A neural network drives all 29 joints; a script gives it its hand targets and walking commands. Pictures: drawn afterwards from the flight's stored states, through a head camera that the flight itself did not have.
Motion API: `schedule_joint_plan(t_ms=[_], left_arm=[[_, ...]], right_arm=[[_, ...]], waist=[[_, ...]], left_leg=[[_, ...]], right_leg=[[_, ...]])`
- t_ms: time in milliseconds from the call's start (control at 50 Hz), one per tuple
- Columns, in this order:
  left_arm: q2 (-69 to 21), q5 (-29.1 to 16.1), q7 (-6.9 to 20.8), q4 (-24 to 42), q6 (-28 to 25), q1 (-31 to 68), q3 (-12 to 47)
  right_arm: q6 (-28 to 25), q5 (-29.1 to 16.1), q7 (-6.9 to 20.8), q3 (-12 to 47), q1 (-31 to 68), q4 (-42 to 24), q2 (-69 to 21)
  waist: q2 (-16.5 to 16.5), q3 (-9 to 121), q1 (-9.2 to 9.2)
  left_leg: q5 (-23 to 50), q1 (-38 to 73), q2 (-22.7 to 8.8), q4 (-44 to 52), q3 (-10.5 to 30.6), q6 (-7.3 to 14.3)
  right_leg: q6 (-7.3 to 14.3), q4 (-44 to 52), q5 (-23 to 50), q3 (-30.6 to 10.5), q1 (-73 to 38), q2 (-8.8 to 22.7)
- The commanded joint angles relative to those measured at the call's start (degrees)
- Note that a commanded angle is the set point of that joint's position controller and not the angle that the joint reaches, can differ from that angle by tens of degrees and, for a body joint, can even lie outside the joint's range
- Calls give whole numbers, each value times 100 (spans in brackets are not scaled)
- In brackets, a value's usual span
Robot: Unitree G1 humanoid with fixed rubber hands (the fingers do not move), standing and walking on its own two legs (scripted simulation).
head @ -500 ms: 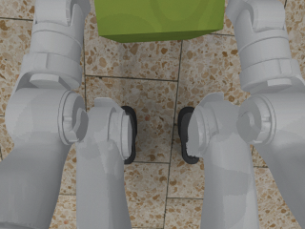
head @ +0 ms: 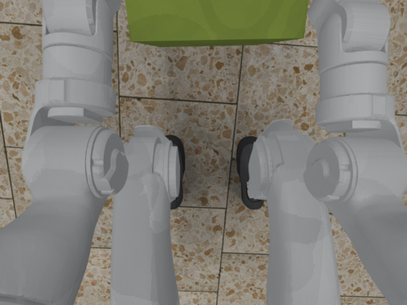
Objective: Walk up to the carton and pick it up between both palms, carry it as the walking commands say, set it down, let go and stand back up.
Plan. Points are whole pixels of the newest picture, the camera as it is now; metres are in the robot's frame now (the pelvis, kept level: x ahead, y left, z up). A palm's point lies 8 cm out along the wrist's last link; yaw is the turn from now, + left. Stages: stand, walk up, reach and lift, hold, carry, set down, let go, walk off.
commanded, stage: reach and lift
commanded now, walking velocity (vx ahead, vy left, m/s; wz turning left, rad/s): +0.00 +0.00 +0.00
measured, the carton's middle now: out of the picture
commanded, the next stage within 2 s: none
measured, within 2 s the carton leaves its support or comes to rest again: neither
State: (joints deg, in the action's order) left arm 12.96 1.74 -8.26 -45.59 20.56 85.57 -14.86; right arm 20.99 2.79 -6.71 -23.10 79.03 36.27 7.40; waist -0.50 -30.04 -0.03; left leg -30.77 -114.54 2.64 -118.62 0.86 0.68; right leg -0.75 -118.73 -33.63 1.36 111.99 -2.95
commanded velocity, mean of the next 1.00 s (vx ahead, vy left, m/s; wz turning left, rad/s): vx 0.00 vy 0.00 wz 0.00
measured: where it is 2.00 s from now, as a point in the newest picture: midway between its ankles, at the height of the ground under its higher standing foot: (211, 184)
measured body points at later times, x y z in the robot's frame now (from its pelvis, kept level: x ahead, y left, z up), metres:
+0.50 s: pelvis -0.02 +0.00 +0.05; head +0.33 +0.01 +0.32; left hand +0.56 +0.14 -0.06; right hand +0.54 -0.15 -0.06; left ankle +0.13 +0.11 -0.38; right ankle +0.12 -0.12 -0.38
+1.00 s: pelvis -0.02 +0.00 +0.11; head +0.31 +0.01 +0.40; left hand +0.54 +0.15 +0.02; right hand +0.52 -0.14 +0.02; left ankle +0.13 +0.11 -0.38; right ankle +0.12 -0.12 -0.38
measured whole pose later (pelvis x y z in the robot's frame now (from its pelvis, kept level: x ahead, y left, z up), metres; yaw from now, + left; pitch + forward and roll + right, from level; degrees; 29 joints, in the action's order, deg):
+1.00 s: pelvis -0.02 +0.00 +0.11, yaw +1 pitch +21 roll -2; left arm 7.7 7.2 -5.2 -36.3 25.5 77.6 -20.7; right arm 26.0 7.0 -5.5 -26.3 72.0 26.9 1.7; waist -0.8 -29.9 0.2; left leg -24.8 -93.3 2.9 -97.5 1.7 0.2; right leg -0.6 -97.7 -27.1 0.3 91.4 -3.2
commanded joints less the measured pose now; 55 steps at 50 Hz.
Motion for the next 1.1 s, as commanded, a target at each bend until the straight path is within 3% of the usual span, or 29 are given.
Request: schedule_joint_plan(t_ms=[0,20,40,160,180,200,220,260,340,440,480,520,560,600,620,640,660,720,760,780,800,880,920,940,960,980,1040,1060,1080], left_arm=[[-6424,-588,1911,61,-62,2888,2104],[-6594,-707,1969,589,-65,3030,2394],[-6147,-435,1977,6,-27,3085,1967],[-6469,-982,1948,1367,19,3908,2842],[-6004,-677,1902,530,80,3721,2351],[-6420,-663,1940,581,127,3426,2363],[-6510,-458,2005,133,181,3196,1907],[-6759,-425,2115,119,189,3249,2037],[-6571,-763,2030,1310,120,3774,2523],[-6865,-629,1954,1042,316,3389,2455],[-6564,-408,2026,439,325,3118,2082],[-6545,-567,2074,906,320,3399,2434],[-6835,-522,2099,644,380,3014,2480],[-6595,-583,2124,1001,268,3285,2369],[-6917,-719,2092,1225,373,3064,2553],[-6716,-631,2137,1037,402,3247,2347],[-6489,-633,2168,940,339,3239,2444],[-6727,-434,2163,633,406,3063,2250],[-6859,-599,2183,1146,343,3185,2566],[-6646,-606,2160,1390,342,3301,2546],[-6639,-410,2212,484,409,2941,2224],[-6892,-736,2077,1322,408,2914,2826],[-6889,-699,2117,1407,417,3350,2772],[-6944,-512,2113,993,465,2511,2638],[-6873,-657,2119,1185,459,2997,2722],[-7017,-438,2152,691,484,2626,2351],[-7125,-649,2121,1291,405,2709,2685],[-7371,-762,2068,1368,426,2801,2933],[-6952,-654,2041,1075,382,3138,2791]], right_arm=[[-200,-774,1675,3104,4552,-546,-5485],[-224,-1065,1652,3510,5029,-1262,-5782],[-149,-811,1674,3038,4756,-441,-5612],[-117,-1008,1553,3426,4797,-1316,-5608],[-31,-840,1569,3161,4667,-494,-5430],[-30,-891,1618,3157,4811,-763,-5539],[70,-789,1666,3006,4789,-405,-5869],[50,-408,1697,2572,4165,-80,-5601],[56,-856,1757,3205,4551,-888,-6039],[119,-935,1780,3567,4994,-1400,-5996],[226,-710,1762,3296,4660,-535,-6004],[180,-846,1773,3378,4674,-1022,-5884],[137,-988,1783,3583,4632,-1163,-5897],[195,-842,1737,3542,4706,-1140,-6174],[217,-1089,1691,3806,4774,-1727,-6242],[346,-791,1726,3484,4306,-914,-6087],[304,-767,1730,3479,4113,-792,-6381],[239,-763,1748,3323,4512,-921,-5956],[269,-771,1802,3504,4090,-1029,-6461],[316,-871,1828,3490,4277,-1212,-6607],[303,-673,1817,3387,4394,-817,-6153],[258,-1035,1739,3948,4208,-1635,-6283],[327,-834,1750,3539,4027,-1029,-6358],[313,-905,1761,3679,4025,-1211,-6482],[302,-942,1779,3681,4188,-1282,-6119],[297,-722,1795,3597,4286,-1225,-6300],[226,-857,1840,3810,4262,-1741,-6336],[243,-862,1871,3769,3986,-1524,-6202],[195,-788,1873,3394,3944,-979,-6124]], waist=[[165,10980,226],[-133,11775,-27],[-33,10884,-58],[-290,13061,354],[-165,12004,113],[-202,11807,321],[37,11352,35],[-430,11003,498],[-279,12997,294],[-15,12851,111],[50,11900,19],[-123,12526,257],[-461,12702,-50],[175,12766,67],[6,13877,59],[51,12780,358],[271,12490,97],[-238,12139,163],[-33,12823,306],[-196,13430,-132],[62,12114,40],[-65,13648,82],[-257,12887,321],[-261,12660,-82],[-297,12596,243],[110,12411,117],[31,13524,142],[-90,13433,430],[-413,12348,301]], left_leg=[[1680,4029,485,1071,-96,25],[2199,4277,526,1004,-276,31],[1683,3726,507,1145,-241,52],[2448,4730,572,1294,-268,-101],[1690,4216,457,1321,-310,-81],[1534,4418,504,1426,-267,-43],[1183,3978,526,1579,-308,44],[1072,3907,532,1617,-308,-56],[2263,5307,506,1695,-219,-92],[1859,5262,623,2010,-198,-56],[1366,4606,555,2053,-181,-2],[1460,4836,513,2052,-271,-24],[1748,5063,544,2164,-236,-71],[1699,4650,627,2200,-294,-23],[1973,5458,667,2259,-307,4],[1581,5092,588,2408,-178,2],[1414,4642,555,2396,-203,42],[1239,4995,561,2576,-164,8],[1398,5519,543,2741,-54,-50],[1843,5753,597,2820,-167,10],[975,4581,601,2620,-337,-9],[2048,6063,621,2813,-92,-14],[1239,5639,591,2929,-171,-49],[1475,5927,595,3115,-124,-10],[1119,5674,555,3100,-46,-48],[1161,5509,601,3196,-105,14],[1738,6289,595,3139,-73,-45],[1587,6712,596,3338,213,-80],[1144,6173,517,3289,17,-129]], right_leg=[[28,1073,1350,414,-2161,-571],[28,1140,1947,245,-2803,-619],[56,1187,1558,270,-2567,-550],[89,1450,2433,280,-3682,-660],[79,1490,1575,212,-3077,-566],[9,1592,1386,345,-2963,-577],[27,1739,1156,230,-2994,-621],[118,1782,1126,245,-2662,-595],[62,1893,2056,303,-3574,-629],[59,2105,1628,294,-3592,-656],[24,2160,1150,188,-3304,-568],[35,2265,1445,122,-3718,-600],[55,2292,1758,50,-3758,-590],[-20,2353,1797,154,-4135,-662],[-83,2410,1957,176,-4866,-668],[-55,2521,1574,206,-4252,-625],[-5,2570,1500,53,-4267,-615],[5,2603,1199,145,-3899,-595],[-35,2690,1583,236,-4280,-657],[2,2757,1851,76,-4664,-653],[8,2843,1037,85,-4161,-616],[-39,2847,1988,108,-4785,-659],[33,3078,1273,51,-4686,-661],[-8,3035,1409,93,-4587,-645],[22,3118,1200,42,-4645,-638],[-5,3318,1189,69,-4791,-621],[21,3267,1724,58,-5122,-672],[33,3245,1561,176,-4769,-679],[122,3378,1074,100,-4179,-655]])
